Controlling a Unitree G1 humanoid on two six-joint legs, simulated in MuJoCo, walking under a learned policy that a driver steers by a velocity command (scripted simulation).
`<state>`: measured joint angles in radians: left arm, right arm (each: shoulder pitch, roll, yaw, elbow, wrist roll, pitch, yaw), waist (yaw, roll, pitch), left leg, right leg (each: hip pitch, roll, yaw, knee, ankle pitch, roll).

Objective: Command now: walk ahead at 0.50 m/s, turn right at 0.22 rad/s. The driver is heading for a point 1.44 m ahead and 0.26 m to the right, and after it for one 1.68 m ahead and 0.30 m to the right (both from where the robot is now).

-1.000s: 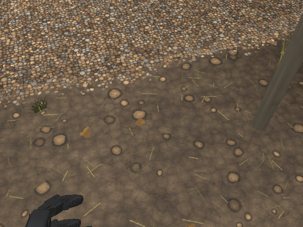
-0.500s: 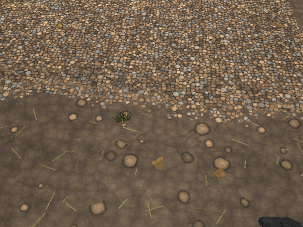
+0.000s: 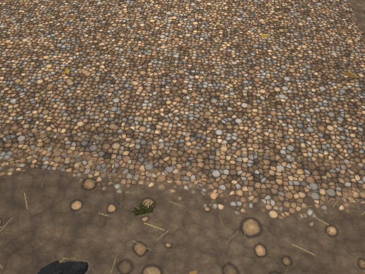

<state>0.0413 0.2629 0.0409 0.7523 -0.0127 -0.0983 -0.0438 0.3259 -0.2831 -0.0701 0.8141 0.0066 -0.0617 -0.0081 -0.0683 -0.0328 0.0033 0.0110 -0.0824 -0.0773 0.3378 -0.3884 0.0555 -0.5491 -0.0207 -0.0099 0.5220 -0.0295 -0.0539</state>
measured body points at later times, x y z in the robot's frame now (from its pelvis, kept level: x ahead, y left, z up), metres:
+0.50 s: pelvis +0.29 -0.03 +0.00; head +0.32 -0.05 +0.45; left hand +0.37 +0.25 -0.11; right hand +0.48 -0.31 -0.06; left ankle +0.46 +0.05 -0.72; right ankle +0.15 -0.11 -0.73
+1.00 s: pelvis +0.53 -0.14 +0.00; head +0.56 -0.16 +0.44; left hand +0.85 -0.02 -0.06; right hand +0.41 -0.40 -0.13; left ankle +0.46 +0.05 -0.73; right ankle +0.59 -0.29 -0.73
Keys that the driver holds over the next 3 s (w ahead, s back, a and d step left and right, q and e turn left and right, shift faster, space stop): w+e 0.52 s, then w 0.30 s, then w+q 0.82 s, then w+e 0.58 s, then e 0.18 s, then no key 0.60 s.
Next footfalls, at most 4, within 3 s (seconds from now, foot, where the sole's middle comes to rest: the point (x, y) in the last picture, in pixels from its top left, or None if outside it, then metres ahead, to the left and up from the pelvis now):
0.04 right None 0.19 -0.11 -0.77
0.52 left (168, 269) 0.50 0.04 -0.77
0.98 right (255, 229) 0.63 -0.30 -0.77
1.50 left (194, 162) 0.95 -0.10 -0.77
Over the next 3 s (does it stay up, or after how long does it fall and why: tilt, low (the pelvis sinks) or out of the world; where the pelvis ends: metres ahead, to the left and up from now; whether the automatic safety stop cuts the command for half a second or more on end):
stays up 1.42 -0.25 0.00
